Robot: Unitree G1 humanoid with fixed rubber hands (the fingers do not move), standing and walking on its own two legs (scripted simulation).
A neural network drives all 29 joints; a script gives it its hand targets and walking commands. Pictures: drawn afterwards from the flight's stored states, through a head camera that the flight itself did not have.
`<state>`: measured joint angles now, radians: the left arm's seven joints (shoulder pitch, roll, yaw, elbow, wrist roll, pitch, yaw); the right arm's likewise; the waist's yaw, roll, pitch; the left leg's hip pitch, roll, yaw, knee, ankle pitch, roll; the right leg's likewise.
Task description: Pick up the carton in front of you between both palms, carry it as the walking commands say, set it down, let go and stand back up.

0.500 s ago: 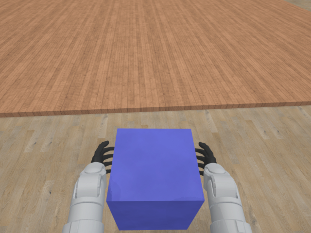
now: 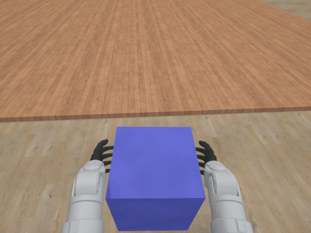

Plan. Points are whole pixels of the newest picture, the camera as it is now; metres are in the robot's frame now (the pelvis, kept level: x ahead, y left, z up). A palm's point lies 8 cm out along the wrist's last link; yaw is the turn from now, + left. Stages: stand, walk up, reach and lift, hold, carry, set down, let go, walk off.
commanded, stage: hold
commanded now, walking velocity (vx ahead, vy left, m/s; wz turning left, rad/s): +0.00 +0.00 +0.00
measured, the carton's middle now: (153, 180) +0.29 +0.00 -0.03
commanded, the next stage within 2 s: carry in 1.08 s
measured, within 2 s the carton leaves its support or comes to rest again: neither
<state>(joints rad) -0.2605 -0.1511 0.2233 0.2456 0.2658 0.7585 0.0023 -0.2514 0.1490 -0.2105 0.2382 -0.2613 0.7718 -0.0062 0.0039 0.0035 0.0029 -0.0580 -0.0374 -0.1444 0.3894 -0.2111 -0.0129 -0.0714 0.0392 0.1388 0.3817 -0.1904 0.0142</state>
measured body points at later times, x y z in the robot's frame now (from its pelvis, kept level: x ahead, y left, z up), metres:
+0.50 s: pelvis +0.00 +0.00 +0.00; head -0.04 +0.00 +0.45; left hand +0.30 +0.15 +0.04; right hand +0.30 -0.15 +0.04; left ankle +0.01 +0.13 -0.74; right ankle +0.02 -0.13 -0.74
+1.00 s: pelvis +0.00 +0.00 +0.00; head -0.04 +0.00 +0.45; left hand +0.30 +0.15 +0.04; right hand +0.30 -0.15 +0.04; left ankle +0.01 +0.13 -0.74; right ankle +0.02 -0.13 -0.74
